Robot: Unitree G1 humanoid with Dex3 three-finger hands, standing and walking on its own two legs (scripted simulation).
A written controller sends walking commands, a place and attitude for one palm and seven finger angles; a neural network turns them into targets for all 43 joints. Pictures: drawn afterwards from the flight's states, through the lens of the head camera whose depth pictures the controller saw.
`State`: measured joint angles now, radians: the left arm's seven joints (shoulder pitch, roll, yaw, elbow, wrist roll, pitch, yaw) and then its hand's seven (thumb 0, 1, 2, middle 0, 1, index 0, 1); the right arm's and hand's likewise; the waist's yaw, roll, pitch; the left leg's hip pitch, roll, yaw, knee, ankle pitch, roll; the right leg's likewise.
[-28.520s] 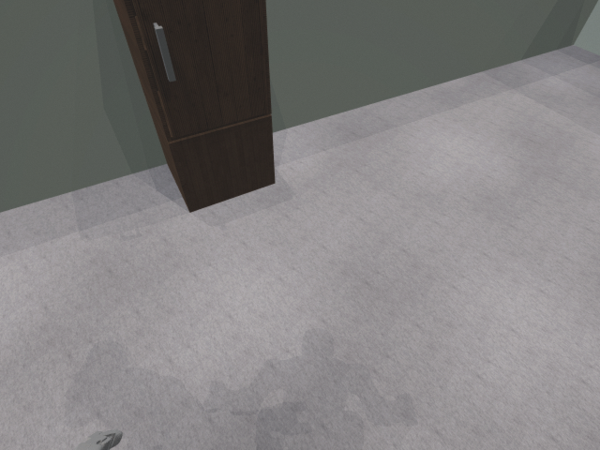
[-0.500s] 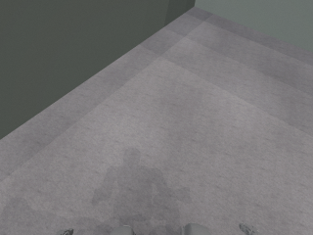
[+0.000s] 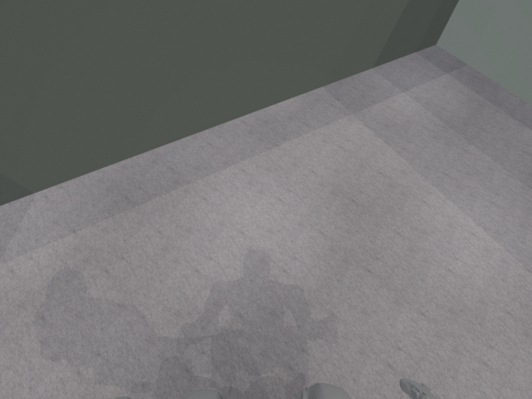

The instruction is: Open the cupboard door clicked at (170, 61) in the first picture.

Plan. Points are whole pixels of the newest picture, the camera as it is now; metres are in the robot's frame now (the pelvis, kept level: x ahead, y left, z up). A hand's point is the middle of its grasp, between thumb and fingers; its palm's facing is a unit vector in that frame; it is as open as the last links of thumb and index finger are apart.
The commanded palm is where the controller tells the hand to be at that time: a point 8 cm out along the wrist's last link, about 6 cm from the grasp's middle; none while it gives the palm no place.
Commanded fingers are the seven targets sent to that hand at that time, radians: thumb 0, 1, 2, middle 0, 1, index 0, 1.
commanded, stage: turn to face it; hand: left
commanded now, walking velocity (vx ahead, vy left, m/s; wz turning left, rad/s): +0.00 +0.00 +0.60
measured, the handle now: out of the picture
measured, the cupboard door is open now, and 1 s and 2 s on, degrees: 41 41 41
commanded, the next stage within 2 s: none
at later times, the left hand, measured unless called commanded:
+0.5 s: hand out of the picture +0.02 +0.16 -0.15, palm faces +0.29 -0.93 -0.23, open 7.4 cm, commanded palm none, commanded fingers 0.00 0.90 0.90 -0.20 -0.30 -0.20 -0.30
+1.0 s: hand out of the picture -0.02 +0.15 -0.14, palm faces +0.56 -0.78 -0.29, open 7.4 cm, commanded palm none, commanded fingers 0.00 0.90 0.90 -0.20 -0.30 -0.20 -0.30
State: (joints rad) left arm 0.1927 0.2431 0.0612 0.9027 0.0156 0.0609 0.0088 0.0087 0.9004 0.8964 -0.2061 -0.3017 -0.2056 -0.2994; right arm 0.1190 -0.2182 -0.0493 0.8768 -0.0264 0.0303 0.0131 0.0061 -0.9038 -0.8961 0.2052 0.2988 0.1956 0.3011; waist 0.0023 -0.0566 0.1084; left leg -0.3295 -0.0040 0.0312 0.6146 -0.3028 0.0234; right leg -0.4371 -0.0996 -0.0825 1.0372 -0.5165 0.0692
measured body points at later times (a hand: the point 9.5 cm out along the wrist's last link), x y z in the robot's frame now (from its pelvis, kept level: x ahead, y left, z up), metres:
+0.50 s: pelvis +0.01 -0.05 +0.01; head +0.06 -0.03 +0.46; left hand +0.00 +0.21 -0.14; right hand +0.18 -0.27 -0.13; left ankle -0.02 +0.08 -0.70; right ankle +0.02 -0.16 -0.73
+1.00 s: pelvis +0.02 -0.07 +0.01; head +0.07 -0.06 +0.45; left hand -0.05 +0.19 -0.12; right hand +0.24 -0.25 -0.14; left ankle -0.05 +0.03 -0.66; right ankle +0.08 -0.18 -0.73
